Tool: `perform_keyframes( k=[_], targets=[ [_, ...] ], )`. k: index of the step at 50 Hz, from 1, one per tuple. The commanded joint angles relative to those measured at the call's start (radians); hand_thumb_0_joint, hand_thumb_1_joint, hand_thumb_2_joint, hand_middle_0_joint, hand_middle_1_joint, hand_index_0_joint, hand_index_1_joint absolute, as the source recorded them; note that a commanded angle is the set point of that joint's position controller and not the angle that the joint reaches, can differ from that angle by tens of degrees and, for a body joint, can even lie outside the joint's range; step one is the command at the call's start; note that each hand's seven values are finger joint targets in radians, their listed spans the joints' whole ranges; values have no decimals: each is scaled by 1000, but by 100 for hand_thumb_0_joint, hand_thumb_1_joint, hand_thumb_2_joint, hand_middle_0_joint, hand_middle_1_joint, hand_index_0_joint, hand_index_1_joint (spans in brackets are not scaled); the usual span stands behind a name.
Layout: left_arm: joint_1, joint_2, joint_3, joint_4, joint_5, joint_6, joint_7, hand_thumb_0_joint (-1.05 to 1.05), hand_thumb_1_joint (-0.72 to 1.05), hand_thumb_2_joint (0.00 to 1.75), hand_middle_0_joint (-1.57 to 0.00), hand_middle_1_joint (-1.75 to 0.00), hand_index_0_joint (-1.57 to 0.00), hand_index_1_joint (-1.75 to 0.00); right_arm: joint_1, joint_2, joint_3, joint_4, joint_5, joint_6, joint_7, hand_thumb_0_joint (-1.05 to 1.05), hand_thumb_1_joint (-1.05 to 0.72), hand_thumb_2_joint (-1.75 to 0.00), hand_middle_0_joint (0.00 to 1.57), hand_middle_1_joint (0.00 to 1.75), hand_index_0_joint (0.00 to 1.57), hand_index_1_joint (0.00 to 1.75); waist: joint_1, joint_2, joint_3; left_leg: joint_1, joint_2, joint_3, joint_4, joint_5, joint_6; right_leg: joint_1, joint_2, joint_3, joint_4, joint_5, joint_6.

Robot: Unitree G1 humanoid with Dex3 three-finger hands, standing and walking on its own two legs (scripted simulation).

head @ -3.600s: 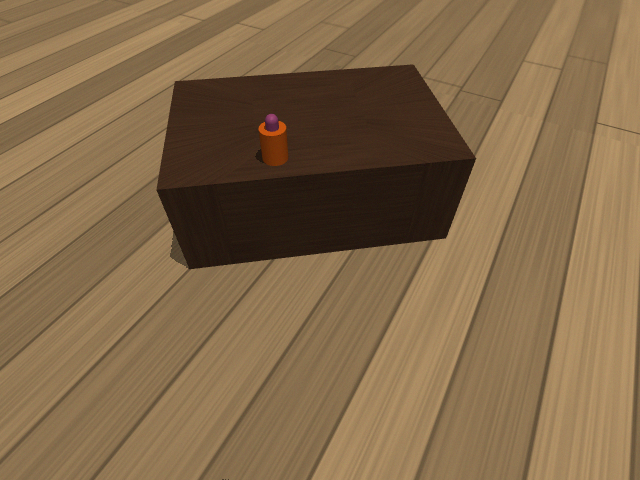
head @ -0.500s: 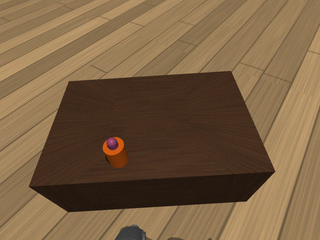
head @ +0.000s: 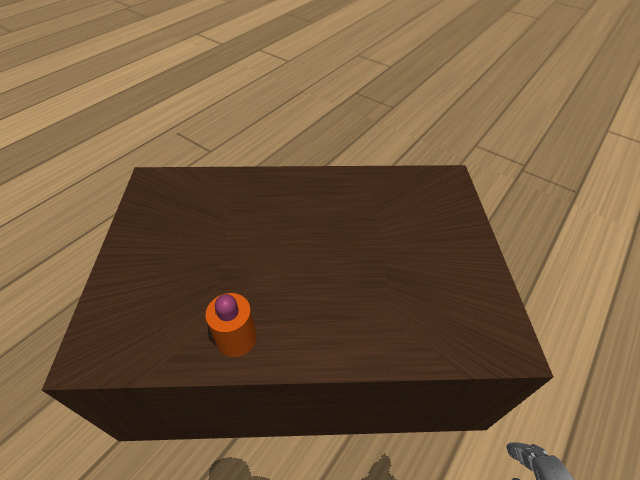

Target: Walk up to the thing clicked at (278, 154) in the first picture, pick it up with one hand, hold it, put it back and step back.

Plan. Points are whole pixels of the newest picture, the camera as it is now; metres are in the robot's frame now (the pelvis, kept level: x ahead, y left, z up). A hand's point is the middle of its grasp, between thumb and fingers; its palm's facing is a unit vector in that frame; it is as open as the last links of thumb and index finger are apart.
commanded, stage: walk up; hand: left
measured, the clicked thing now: (230, 320) +0.46 +0.20 -0.26
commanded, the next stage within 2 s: stand in 0.88 s
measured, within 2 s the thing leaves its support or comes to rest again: neither
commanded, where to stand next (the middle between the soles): +0.05 +0.00 m, yaw -1 degrees
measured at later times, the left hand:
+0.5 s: hand out of the picture +0.10 +0.25 -0.14, palm faces -0.04 -0.94 -0.35, open 7.4 cm
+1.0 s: hand out of the picture +0.10 +0.25 -0.14, palm faces -0.02 -0.94 -0.34, open 7.4 cm
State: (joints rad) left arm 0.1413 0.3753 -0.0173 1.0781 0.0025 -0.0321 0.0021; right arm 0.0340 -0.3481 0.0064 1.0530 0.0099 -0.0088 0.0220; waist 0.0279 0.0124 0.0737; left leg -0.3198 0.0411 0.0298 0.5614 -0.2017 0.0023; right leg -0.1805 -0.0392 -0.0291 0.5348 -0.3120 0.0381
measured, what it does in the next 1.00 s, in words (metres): stands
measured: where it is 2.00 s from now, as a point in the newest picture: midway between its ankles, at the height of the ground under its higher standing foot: outside the picture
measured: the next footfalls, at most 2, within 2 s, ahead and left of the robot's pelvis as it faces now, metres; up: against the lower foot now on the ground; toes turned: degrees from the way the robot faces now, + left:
none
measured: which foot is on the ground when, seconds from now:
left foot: down 0.00-1.00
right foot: down 0.00-1.00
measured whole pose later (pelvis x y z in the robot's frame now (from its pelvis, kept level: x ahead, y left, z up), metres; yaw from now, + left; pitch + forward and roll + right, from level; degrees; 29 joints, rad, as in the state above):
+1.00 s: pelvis +0.02 +0.00 +0.02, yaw +0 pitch -2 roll +0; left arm 0.09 0.35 0.01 1.15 0.02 -0.01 -0.01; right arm 0.06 -0.34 -0.01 1.15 -0.01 -0.01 0.01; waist 0.00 0.00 0.05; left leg -0.19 0.02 0.04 0.34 -0.12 0.00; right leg -0.06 -0.05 -0.03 0.31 -0.23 0.04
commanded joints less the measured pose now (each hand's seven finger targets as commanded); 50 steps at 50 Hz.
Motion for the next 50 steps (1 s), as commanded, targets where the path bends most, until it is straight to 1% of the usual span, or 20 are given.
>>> perform_keyframes(
  k=[1, 4, 10, 15, 18, 22, 25, 27, 30, 32, 33, 35, 40, 43, 44, 45, 46, 47, 48, 50],
  targets=[
    [-54, 223, 48, -19, -4, -20, 15, 0, 90, 90, -20, -30, -20, -30, -64, -230, -52, -24, -2, -13, -13, 0, -90, -90, 20, 30, 20, 30, -26, 7, -113, 151, 103, -122, -156, 81, 48, -37, -82, 77, -152, 168, -57],
    [-71, 212, 45, -4, -1, -16, 12, 0, 90, 90, -20, -30, -20, -30, -81, -234, -53, -2, -5, -11, -11, 0, -90, -90, 20, 30, 20, 30, -24, 13, -119, 170, 107, -124, -197, 44, 43, -21, -82, 70, -185, 141, -56],
    [-107, 213, 51, 19, 3, -13, 7, 0, 90, 90, -20, -30, -20, -30, -77, -218, -47, 37, -7, -12, -10, 0, -90, -90, 20, 30, 20, 30, -24, -21, -122, 190, 93, -98, -219, 106, 23, 28, -100, 83, -245, 176, -54],
    [-121, 214, 55, 27, 6, -6, 6, 0, 90, 90, -20, -30, -20, -30, -70, -217, -48, 49, -10, -9, -9, 0, -90, -90, 20, 30, 20, 30, -27, -25, -105, 194, 90, -96, -249, 65, 12, 27, -99, 80, -273, 152, -51],
    [-124, 208, 56, 27, 8, -5, 5, 0, 90, 90, -20, -30, -20, -30, -62, -221, -51, 53, -12, -9, -10, 0, -90, -90, 20, 30, 20, 30, -28, -17, -100, 185, 92, -102, -262, 39, 13, 37, -95, 74, -283, 128, -51],
    [-123, 203, 60, 27, 8, -3, 5, 0, 90, 90, -20, -30, -20, -30, -49, -219, -50, 55, -14, -12, -12, 0, -90, -90, 20, 30, 20, 30, -28, -3, -117, 187, 94, -105, -268, 69, 11, 63, -94, 67, -277, 168, -50],
    [-122, 197, 62, 27, 6, 1, 4, 0, 90, 90, -20, -30, -20, -30, -37, -217, -51, 60, -15, -14, -14, 0, -90, -90, 20, 30, 20, 30, -29, 10, -107, 168, 98, -113, -285, 54, 10, 66, -91, 66, -271, 152, -50],
    [-116, 191, 61, 32, 5, 1, 4, 0, 90, 90, -20, -30, -20, -30, -38, -217, -51, 59, -15, -15, -15, 0, -90, -90, 20, 30, 20, 30, -27, 14, -110, 166, 100, -119, -283, 79, 13, 76, -89, 61, -274, 157, -49],
    [-112, 196, 64, 28, 9, 0, 6, 0, 90, 90, -20, -30, -20, -30, -31, -214, -54, 54, -15, -15, -17, 0, -90, -90, 20, 30, 20, 30, -31, -7, -140, 202, 97, -98, -252, 157, 16, 84, -96, 62, -279, 204, -48],
    [-132, 192, 64, 25, 9, 2, 6, 0, 90, 90, -20, -30, -20, -30, -21, -213, -55, 57, -17, -14, -18, 0, -90, -90, 20, 30, 20, 30, -40, -2, -129, 192, 92, -98, -263, 133, 12, 79, -98, 61, -276, 207, -47],
    [-128, 190, 63, 26, 8, 3, 6, 0, 90, 90, -20, -30, -20, -30, -22, -214, -56, 58, -17, -13, -19, 0, -90, -90, 20, 30, 20, 30, -37, 4, -122, 188, 95, -104, -272, 122, 11, 77, -95, 58, -272, 196, -46],
    [-115, 187, 62, 31, 8, 3, 7, 0, 90, 90, -20, -30, -20, -30, -32, -215, -58, 55, -16, -12, -18, 0, -90, -90, 20, 30, 20, 30, -33, 6, -115, 189, 101, -110, -269, 136, 17, 72, -90, 54, -277, 178, -45],
    [-120, 186, 62, 27, 11, 3, 7, 0, 90, 90, -20, -30, -20, -30, -23, -212, -59, 52, -16, -11, -18, 0, -90, -90, 20, 30, 20, 30, -39, -1, -122, 190, 94, -109, -272, 120, 15, 84, -96, 54, -280, 196, -44],
    [-110, 188, 63, 26, 11, 2, 8, 0, 90, 90, -20, -30, -20, -30, -31, -212, -59, 47, -17, -10, -18, 0, -90, -90, 20, 30, 20, 30, -35, -3, -120, 202, 92, -104, -265, 137, 15, 71, -97, 51, -284, 197, -42],
    [-99, 182, 62, 22, 10, 3, 7, 0, 90, 90, -20, -30, -20, -30, -13, -203, -55, 45, -19, -15, -20, 0, -90, -90, 20, 30, 20, 30, -41, -28, -111, 206, 99, -109, -269, 157, 11, 59, -105, 61, -284, 169, -40],
    [-91, 178, 62, 23, 9, 3, 6, 0, 90, 90, -20, -30, -20, -30, -18, -214, -57, 48, -19, -18, -21, 0, -90, -90, 20, 30, 20, 30, -37, -22, -110, 223, 102, -112, -266, 155, 10, 48, -105, 63, -287, 157, -40],
    [-85, 178, 62, 20, 11, 4, 4, 0, 90, 90, -20, -30, -20, -30, -18, -216, -57, 46, -20, -20, -22, 0, -90, -90, 20, 30, 20, 30, -34, -14, -123, 232, 104, -109, -262, 159, 14, 55, -107, 64, -291, 171, -41],
    [-91, 183, 63, 14, 11, 3, 5, 0, 90, 90, -20, -30, -20, -30, -21, -211, -57, 42, -19, -21, -22, 0, -90, -90, 20, 30, 20, 30, -36, -14, -129, 237, 106, -109, -256, 213, 13, 62, -108, 63, -283, 191, -41],
    [-95, 180, 63, 11, 9, 3, 5, 0, 90, 90, -20, -30, -20, -30, -17, -210, -57, 42, -19, -23, -22, 0, -90, -90, 20, 30, 20, 30, -39, -11, -119, 228, 101, -104, -258, 214, 10, 59, -106, 64, -287, 186, -40],
    [-81, 183, 63, 8, 8, 1, 4, 0, 90, 90, -20, -30, -20, -30, -26, -208, -56, 39, -19, -23, -22, 0, -90, -90, 20, 30, 20, 30, -33, -15, -128, 251, 105, -100, -248, 242, 13, 58, -106, 65, -289, 200, -39]
  ],
)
